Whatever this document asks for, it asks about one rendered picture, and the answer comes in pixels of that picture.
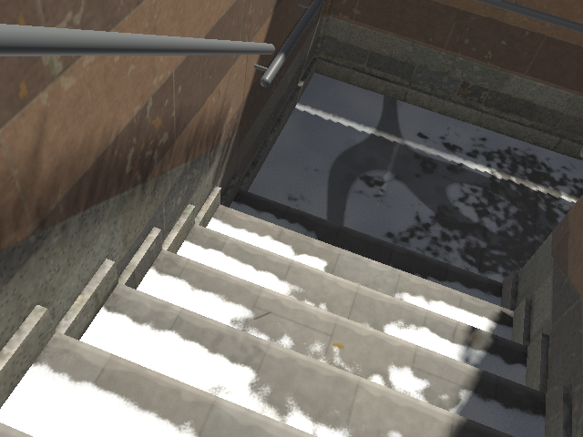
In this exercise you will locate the stairs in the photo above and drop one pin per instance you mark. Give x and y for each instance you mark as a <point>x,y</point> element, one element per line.
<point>272,322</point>

